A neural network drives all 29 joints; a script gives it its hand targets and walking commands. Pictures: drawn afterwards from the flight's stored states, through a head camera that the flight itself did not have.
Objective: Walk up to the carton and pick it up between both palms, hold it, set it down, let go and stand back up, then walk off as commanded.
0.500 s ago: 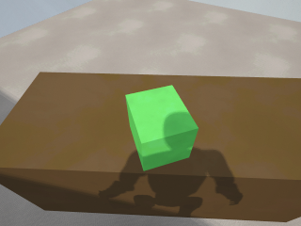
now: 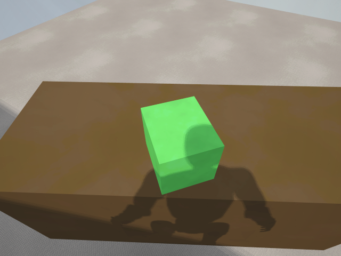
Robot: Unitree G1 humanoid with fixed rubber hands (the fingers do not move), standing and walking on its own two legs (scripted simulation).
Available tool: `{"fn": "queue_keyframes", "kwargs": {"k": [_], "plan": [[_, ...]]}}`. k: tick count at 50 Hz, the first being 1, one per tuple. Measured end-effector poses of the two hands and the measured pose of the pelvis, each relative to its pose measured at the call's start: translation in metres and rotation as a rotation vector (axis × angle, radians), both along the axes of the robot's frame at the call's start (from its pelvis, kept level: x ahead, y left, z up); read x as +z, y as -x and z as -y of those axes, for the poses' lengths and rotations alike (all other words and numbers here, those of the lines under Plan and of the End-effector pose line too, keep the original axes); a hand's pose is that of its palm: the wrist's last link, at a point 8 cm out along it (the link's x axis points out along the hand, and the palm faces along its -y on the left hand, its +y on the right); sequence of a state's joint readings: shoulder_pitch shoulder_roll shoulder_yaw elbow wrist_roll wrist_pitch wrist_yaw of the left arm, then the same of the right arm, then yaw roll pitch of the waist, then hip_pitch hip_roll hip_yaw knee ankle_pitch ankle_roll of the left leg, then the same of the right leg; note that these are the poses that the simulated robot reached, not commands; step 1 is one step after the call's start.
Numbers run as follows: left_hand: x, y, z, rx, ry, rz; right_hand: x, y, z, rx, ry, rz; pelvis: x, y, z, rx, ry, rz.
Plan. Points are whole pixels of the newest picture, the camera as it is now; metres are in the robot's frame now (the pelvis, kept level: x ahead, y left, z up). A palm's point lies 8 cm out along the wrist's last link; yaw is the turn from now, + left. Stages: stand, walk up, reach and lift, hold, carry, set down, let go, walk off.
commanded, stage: stand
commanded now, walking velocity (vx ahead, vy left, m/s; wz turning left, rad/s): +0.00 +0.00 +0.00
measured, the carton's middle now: (178, 144) +0.45 +0.01 -0.06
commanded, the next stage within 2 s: walk off in 0.18 s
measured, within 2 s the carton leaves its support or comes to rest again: neither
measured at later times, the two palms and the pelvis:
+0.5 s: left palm out of the picture +0.08 +0.30 -0.12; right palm out of the picture +0.08 -0.33 -0.11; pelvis -0.02 -0.02 -0.01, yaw +0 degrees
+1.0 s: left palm out of the picture -0.03 +0.33 -0.13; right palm out of the picture -0.05 -0.31 -0.11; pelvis -0.13 +0.01 -0.02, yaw +4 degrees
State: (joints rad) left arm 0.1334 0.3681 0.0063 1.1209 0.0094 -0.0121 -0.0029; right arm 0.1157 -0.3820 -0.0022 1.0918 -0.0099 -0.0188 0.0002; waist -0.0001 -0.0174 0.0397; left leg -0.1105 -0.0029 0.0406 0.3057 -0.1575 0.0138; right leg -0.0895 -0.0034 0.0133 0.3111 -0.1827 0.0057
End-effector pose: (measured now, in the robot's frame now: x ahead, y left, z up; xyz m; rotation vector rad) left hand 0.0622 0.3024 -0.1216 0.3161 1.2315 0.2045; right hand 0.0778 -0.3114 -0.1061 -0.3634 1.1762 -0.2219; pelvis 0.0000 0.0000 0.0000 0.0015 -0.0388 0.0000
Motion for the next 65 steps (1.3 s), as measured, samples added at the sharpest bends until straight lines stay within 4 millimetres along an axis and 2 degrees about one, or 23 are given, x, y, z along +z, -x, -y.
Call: {"fn": "queue_keyframes", "kwargs": {"k": [7, 18, 22, 25, 29, 32, 38, 43, 46, 49, 54, 58, 61, 65], "plan": [[-0.001, 0.000, 0.001, -0.002, -0.008, -0.022, -0.003, 0.002, 0.002, -0.004, -0.002, -0.026, 0.000, -0.005, 0.002, 0.000, 0.000, -0.003], [0.003, -0.017, 0.006, -0.014, -0.015, 0.019, -0.001, -0.008, 0.010, -0.012, 0.006, 0.006, -0.001, -0.007, 0.007, -0.003, -0.001, 0.012], [0.004, -0.021, 0.004, 0.004, -0.026, 0.055, -0.003, -0.008, 0.014, -0.021, -0.003, 0.022, -0.005, 0.007, 0.011, -0.005, 0.004, -0.003], [0.002, -0.016, 0.004, 0.003, -0.045, 0.075, -0.008, -0.004, 0.021, -0.005, 0.000, 0.029, -0.012, 0.022, 0.018, -0.008, 0.006, -0.006], [-0.005, 0.003, 0.004, -0.009, -0.083, 0.085, -0.021, 0.002, 0.037, 0.003, 0.016, 0.056, -0.029, 0.040, 0.027, -0.002, 0.000, 0.002], [-0.003, 0.022, 0.007, -0.028, -0.092, 0.071, -0.020, 0.009, 0.039, 0.009, 0.030, 0.061, -0.029, 0.053, 0.026, -0.011, -0.013, 0.014], [0.002, 0.036, 0.004, -0.017, -0.080, 0.127, -0.012, 0.046, 0.032, 0.039, 0.031, 0.003, -0.023, 0.080, 0.020, 0.043, -0.017, -0.017], [-0.007, 0.049, -0.014, -0.031, -0.070, 0.168, -0.012, 0.078, 0.020, 0.081, 0.065, -0.028, -0.031, 0.107, 0.005, 0.083, -0.008, -0.046], [-0.014, 0.069, -0.023, -0.010, -0.057, 0.136, -0.010, 0.102, 0.008, 0.084, 0.072, -0.030, -0.031, 0.122, -0.004, 0.063, -0.015, -0.030], [-0.010, 0.089, -0.026, 0.010, -0.050, 0.101, -0.002, 0.123, 0.000, 0.077, 0.070, -0.028, -0.023, 0.130, -0.006, 0.068, 0.029, -0.023], [-0.006, 0.117, -0.028, -0.017, -0.052, 0.084, 0.004, 0.134, -0.005, 0.074, 0.078, 0.016, -0.019, 0.152, -0.005, 0.045, 0.050, -0.014], [-0.007, 0.134, -0.023, -0.047, -0.065, 0.068, 0.002, 0.141, 0.002, 0.072, 0.073, 0.066, -0.022, 0.173, 0.002, 0.028, 0.044, -0.017], [-0.008, 0.146, -0.014, -0.062, -0.080, 0.076, -0.005, 0.150, 0.015, 0.074, 0.061, 0.078, -0.027, 0.190, 0.012, 0.018, 0.039, -0.023], [-0.007, 0.176, 0.004, -0.063, -0.086, 0.084, -0.018, 0.165, 0.033, 0.056, 0.043, 0.077, -0.033, 0.212, 0.024, 0.014, 0.045, -0.011]]}}
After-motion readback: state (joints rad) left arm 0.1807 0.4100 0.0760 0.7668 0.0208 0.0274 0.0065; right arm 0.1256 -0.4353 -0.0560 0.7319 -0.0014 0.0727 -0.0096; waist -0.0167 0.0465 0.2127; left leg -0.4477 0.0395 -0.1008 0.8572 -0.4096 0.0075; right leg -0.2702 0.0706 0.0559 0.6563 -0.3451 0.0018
